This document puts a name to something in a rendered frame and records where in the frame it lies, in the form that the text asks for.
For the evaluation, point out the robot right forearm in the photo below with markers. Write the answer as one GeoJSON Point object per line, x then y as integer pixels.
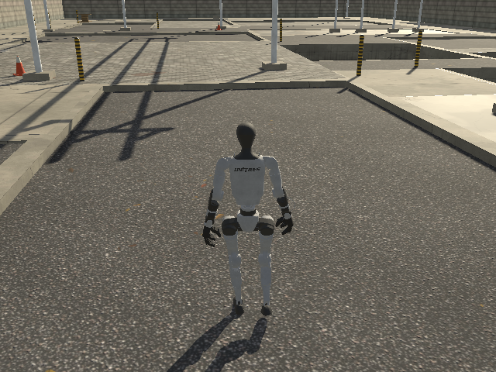
{"type": "Point", "coordinates": [284, 206]}

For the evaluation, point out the robot left forearm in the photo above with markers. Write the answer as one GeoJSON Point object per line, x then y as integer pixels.
{"type": "Point", "coordinates": [211, 211]}

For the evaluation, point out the left robot thigh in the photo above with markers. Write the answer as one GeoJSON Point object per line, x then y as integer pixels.
{"type": "Point", "coordinates": [230, 232]}

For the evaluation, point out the robot left upper arm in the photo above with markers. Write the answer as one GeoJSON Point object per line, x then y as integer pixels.
{"type": "Point", "coordinates": [219, 178]}

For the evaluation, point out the robot torso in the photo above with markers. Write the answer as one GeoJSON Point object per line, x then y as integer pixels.
{"type": "Point", "coordinates": [247, 184]}

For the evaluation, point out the robot right upper arm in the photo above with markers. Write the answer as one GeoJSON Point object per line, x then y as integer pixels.
{"type": "Point", "coordinates": [275, 176]}

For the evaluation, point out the robot left hand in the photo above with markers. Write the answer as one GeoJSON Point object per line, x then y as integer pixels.
{"type": "Point", "coordinates": [207, 235]}

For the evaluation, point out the robot right hand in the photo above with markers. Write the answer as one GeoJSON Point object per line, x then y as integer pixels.
{"type": "Point", "coordinates": [285, 222]}

